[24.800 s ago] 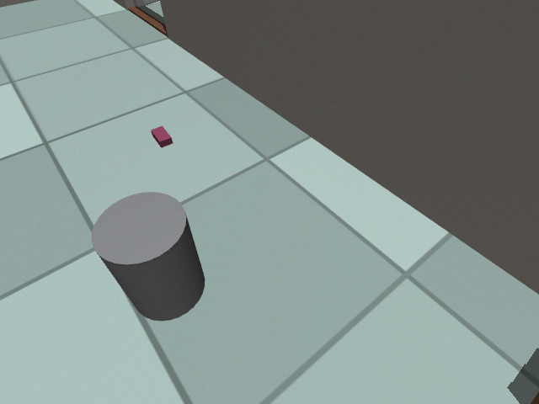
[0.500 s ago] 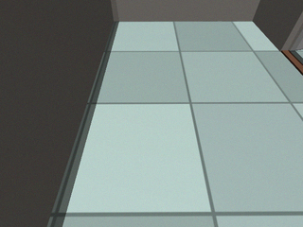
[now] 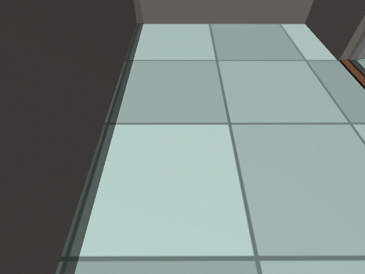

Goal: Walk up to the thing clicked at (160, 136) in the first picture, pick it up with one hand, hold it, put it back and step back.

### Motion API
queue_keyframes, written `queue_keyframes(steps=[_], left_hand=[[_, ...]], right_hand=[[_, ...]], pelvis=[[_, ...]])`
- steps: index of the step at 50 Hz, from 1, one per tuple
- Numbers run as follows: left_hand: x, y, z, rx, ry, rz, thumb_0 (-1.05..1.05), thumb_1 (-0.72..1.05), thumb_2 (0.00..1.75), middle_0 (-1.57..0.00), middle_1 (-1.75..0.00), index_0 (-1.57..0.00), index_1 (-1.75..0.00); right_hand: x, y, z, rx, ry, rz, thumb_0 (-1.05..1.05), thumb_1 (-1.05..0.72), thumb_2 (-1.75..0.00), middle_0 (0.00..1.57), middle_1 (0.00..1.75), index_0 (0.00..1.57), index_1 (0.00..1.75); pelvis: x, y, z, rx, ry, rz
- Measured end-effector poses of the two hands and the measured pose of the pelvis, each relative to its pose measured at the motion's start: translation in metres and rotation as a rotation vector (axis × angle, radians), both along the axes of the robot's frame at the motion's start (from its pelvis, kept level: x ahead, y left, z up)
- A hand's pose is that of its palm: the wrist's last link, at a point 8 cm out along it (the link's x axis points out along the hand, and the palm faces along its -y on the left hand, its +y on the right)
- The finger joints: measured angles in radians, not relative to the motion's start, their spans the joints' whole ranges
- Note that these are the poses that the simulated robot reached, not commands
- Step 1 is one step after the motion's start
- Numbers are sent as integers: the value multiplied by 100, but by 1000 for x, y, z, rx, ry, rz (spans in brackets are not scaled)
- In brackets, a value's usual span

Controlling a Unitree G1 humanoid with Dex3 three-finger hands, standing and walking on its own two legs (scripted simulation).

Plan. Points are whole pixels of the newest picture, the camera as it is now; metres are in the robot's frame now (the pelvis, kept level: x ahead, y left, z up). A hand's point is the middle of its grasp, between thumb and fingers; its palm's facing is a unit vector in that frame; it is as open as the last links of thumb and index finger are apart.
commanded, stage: stand
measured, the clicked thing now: out of the picture -0.05 -0.94 -0.76
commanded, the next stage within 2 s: walk up in 1.32 s
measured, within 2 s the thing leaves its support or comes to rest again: neither
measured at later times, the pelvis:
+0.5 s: pelvis +0.01 +0.00 +0.00, yaw +0 degrees
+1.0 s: pelvis +0.01 +0.00 +0.00, yaw -1 degrees
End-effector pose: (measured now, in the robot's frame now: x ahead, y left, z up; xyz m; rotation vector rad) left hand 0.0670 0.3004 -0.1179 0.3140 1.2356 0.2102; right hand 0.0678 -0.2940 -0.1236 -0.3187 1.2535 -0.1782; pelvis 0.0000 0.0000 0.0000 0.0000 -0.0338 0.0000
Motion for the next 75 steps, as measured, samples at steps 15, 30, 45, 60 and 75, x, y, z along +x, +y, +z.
queue_keyframes(steps=[15, 30, 45, 60, 75], left_hand=[[7, -1, 3, 6, -10, 0, 1, 91, 90, -20, -30, -21, -30], [8, -4, 2, 5, -6, -9, 1, 91, 90, -20, -30, -21, -30], [9, -5, 1, 4, 3, -9, 1, 91, 90, -20, -30, -21, -30], [16, -4, 1, 6, -1, -15, 1, 91, 90, -20, -30, -21, -30], [7, 34, 8, 13, -58, 59, 0, 90, 90, -20, -31, -21, -30]], right_hand=[[14, -1, 1, 1, -26, 8, 1, -90, -90, 21, 30, 20, 30], [7, -6, 0, -2, -9, 1, 1, -90, -90, 21, 30, 20, 30], [3, -6, 0, -4, 6, -5, 1, -90, -90, 21, 30, 20, 30], [10, -5, 0, -6, 0, -2, 1, -90, -90, 21, 30, 20, 30], [47, -13, 14, -45, -14, 60, 1, -90, -90, 21, 30, 20, 30]], pelvis=[[6, -1, 0, 1, -3, -3], [7, -4, 0, 1, -1, -5], [9, -4, 0, 0, 1, -7], [14, -3, 0, 0, 5, -9], [42, 14, -3, -5, 10, 26]])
